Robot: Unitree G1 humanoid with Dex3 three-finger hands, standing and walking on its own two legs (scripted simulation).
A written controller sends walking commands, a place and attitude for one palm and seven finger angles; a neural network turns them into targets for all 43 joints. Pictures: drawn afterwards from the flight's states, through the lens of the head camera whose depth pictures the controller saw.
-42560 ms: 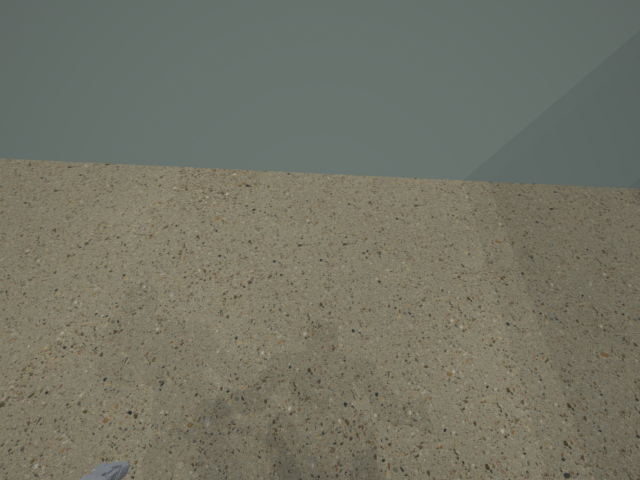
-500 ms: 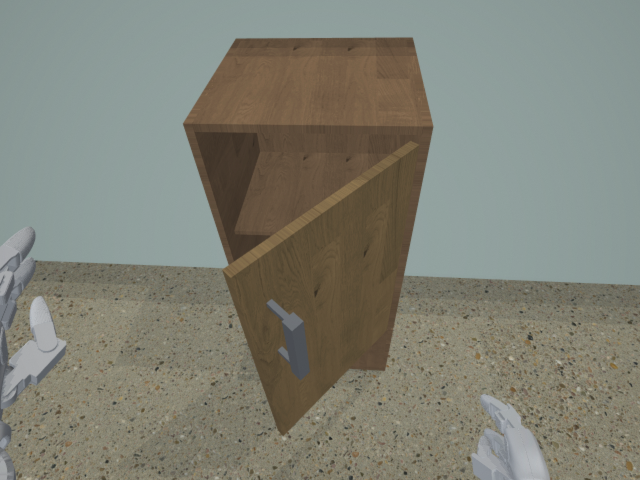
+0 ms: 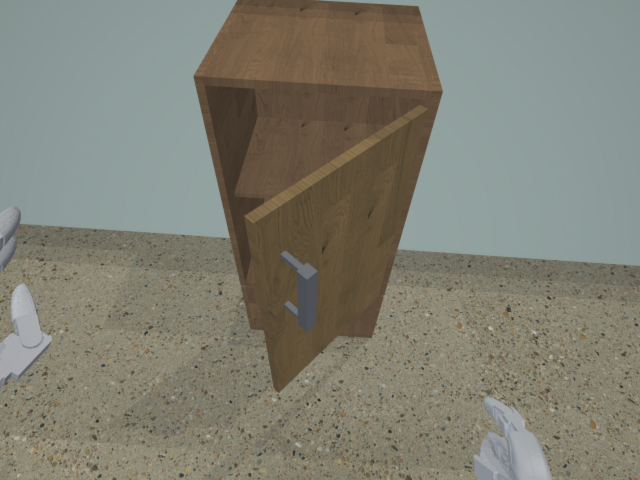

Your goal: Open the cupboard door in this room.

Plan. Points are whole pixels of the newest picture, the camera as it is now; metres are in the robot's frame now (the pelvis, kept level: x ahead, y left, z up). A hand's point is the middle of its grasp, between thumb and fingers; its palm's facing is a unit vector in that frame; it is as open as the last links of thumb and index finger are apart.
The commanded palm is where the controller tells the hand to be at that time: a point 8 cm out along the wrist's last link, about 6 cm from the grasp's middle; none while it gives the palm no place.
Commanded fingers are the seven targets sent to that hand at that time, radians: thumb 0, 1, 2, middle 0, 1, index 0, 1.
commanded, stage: step back with the hand held close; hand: left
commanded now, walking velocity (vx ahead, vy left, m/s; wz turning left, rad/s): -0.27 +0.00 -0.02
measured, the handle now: (297, 292) +0.39 +0.06 -0.04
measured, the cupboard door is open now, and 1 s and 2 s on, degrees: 49 49 49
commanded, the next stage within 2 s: stop stepping back and stand still in 0.60 s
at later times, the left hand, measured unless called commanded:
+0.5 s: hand out of the picture +0.14 +0.28 +0.17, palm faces +0.47 -0.73 -0.50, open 7.4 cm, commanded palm +0.08 +0.30 +0.18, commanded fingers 0.00 0.90 0.90 -0.20 -0.30 -0.20 -0.30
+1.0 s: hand out of the picture +0.04 +0.25 +0.16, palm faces +0.38 -0.79 -0.48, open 7.4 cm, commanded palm -0.02 +0.28 +0.18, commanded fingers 0.00 0.90 0.90 -0.20 -0.30 -0.20 -0.30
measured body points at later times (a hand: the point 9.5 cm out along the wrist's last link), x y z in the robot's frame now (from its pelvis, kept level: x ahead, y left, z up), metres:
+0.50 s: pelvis -0.04 +0.00 +0.00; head -0.03 +0.03 +0.45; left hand +0.11 +0.32 +0.20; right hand +0.14 -0.22 -0.07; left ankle +0.05 +0.09 -0.73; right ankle -0.11 -0.12 -0.70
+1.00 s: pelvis -0.16 -0.02 +0.01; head -0.16 +0.00 +0.46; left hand +0.01 +0.29 +0.18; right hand -0.01 -0.28 -0.06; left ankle -0.05 +0.06 -0.73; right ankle -0.19 -0.12 -0.73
